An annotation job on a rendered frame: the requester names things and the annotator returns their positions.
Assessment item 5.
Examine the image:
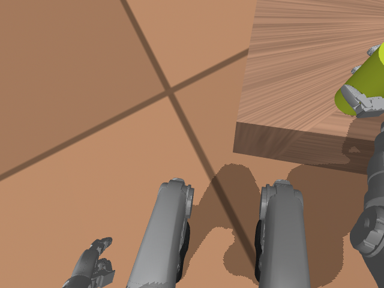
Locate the left robot arm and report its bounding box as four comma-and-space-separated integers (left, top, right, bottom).
62, 275, 92, 288

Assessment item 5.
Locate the right robot hand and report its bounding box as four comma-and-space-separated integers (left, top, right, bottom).
341, 44, 384, 118

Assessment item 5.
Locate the right robot arm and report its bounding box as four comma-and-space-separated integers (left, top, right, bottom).
350, 121, 384, 288

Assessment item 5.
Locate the bottle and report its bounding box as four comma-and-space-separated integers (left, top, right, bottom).
334, 42, 384, 115

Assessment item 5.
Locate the left robot foot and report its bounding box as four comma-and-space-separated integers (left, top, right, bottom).
176, 222, 190, 283

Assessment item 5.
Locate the left robot hand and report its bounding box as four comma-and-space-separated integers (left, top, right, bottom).
71, 237, 115, 288

